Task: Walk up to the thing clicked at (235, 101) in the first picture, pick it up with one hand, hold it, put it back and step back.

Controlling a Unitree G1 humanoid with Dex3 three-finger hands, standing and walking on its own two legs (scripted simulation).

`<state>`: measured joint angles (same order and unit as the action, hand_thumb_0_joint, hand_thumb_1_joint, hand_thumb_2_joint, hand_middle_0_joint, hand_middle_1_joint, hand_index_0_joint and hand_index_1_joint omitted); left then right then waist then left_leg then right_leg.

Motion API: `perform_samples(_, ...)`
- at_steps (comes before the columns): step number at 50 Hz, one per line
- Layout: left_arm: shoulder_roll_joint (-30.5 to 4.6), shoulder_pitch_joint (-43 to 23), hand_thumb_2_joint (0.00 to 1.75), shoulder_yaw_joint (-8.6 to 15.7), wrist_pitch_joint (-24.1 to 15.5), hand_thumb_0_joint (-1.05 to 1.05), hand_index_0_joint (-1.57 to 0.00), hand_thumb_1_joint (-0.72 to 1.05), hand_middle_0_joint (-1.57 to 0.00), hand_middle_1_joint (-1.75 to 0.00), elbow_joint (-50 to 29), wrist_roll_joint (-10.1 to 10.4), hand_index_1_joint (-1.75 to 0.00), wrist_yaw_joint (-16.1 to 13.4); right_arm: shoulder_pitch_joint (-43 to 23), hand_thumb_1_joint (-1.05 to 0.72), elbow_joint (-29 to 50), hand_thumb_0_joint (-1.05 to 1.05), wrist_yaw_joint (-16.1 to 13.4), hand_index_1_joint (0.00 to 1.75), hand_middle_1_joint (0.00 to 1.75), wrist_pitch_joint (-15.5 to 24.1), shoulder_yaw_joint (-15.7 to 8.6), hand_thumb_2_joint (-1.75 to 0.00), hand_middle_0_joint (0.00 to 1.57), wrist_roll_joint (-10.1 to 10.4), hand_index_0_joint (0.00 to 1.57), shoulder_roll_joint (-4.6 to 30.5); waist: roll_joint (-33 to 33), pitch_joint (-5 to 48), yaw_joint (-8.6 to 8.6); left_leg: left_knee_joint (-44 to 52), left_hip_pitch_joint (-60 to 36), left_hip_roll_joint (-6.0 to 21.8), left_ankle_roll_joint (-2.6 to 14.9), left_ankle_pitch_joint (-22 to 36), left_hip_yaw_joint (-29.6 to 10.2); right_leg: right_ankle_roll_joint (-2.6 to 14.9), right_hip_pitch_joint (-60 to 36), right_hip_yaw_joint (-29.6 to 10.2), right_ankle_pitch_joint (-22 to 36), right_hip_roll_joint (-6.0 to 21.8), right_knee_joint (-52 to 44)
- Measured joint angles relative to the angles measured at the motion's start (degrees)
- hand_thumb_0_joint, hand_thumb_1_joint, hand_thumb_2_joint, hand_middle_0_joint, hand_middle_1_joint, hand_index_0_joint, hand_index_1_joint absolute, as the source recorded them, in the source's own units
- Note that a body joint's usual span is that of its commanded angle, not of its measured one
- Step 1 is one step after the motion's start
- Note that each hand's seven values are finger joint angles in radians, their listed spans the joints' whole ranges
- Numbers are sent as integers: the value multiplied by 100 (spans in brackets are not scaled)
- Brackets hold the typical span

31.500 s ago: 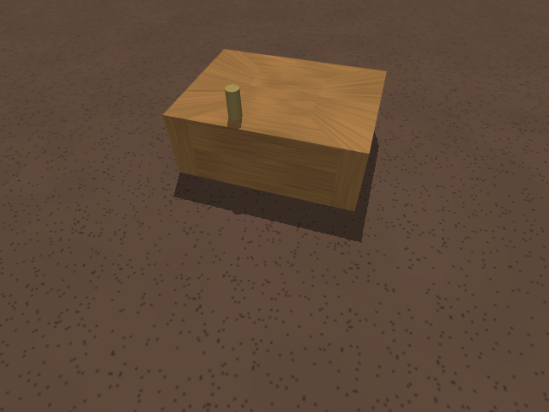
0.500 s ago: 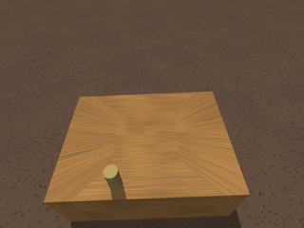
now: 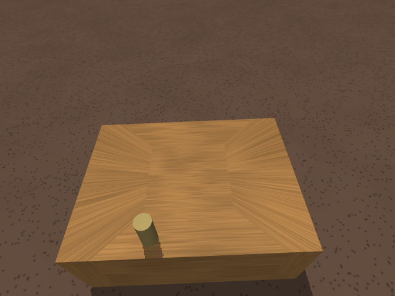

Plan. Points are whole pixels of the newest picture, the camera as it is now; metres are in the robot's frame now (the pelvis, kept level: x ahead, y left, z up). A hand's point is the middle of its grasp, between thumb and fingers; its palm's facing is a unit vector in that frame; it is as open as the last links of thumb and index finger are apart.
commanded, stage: stand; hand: left
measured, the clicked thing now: (146, 230) +0.41 +0.21 -0.35
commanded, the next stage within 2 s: step back in 0.30 s
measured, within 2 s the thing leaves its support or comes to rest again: neither
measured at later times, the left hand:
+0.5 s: hand out of the picture +0.08 +0.28 -0.16, palm faces -0.05 -0.92 -0.38, open 7.3 cm
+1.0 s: hand out of the picture +0.01 +0.35 -0.18, palm faces -0.14 -0.92 -0.37, open 7.3 cm
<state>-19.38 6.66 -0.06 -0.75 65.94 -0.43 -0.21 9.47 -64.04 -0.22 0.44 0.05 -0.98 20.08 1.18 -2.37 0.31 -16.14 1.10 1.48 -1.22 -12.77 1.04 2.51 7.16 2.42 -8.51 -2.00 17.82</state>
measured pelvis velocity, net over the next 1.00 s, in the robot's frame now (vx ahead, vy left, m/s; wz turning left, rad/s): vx -0.12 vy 0.09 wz -0.10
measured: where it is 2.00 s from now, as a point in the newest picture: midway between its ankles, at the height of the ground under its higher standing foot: outside the picture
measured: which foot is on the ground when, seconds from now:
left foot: down 0.00-0.40, up 0.42-0.62, down 0.64-1.00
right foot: down 0.00-0.66, up 0.68-1.00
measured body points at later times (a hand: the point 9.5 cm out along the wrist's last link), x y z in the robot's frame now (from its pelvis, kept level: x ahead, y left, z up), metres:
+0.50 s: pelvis -0.03 +0.02 -0.01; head +0.03 +0.02 +0.44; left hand +0.09 +0.33 -0.13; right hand +0.06 -0.30 -0.13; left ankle -0.07 +0.14 -0.71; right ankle +0.02 -0.09 -0.75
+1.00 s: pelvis -0.12 +0.09 -0.02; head -0.04 +0.11 +0.42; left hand +0.02 +0.40 -0.15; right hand -0.06 -0.23 -0.13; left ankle -0.10 +0.18 -0.75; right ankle -0.16 -0.05 -0.71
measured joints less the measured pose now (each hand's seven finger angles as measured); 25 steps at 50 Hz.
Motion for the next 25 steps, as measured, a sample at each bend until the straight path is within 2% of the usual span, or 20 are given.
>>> perform_samples(16,15,-30,90,16,24,0,-21,91,-20,-30,-85,17,-30,11,-56,-90,28,1,-5,30,30,-10,4,-89,20,19,20,2,-14,-6,6,-94,45,-16,35,-82,29,-33,42,-32,-57,14,69)
perform_samples(21,-81,-213,90,197,93,0,-21,90,-20,-30,-578,73,-30,-3,-358,-90,359,1,-3,30,30,-143,-112,-89,20,110,20,110,-26,-432,-50,-1281,788,-48,140,-404,-11,-8,459,-94,-93,24,489)
perform_samples(23,-137,-282,90,238,128,0,-21,90,-20,-30,-774,16,-30,-23,-471,-90,519,1,0,30,30,-220,-176,-89,20,104,20,164,-111,-602,-98,-2262,1214,-234,202,-1158,-147,-22,645,-202,-60,100,621)
perform_samples(25,-195,-334,90,260,177,0,-21,90,-20,-30,-950,-50,-30,-34,-513,-91,690,1,15,30,30,-269,-232,-89,20,110,20,224,-194,-717,-101,-3087,1544,-387,254,-1591,-260,-55,829,-289,-22,191,736)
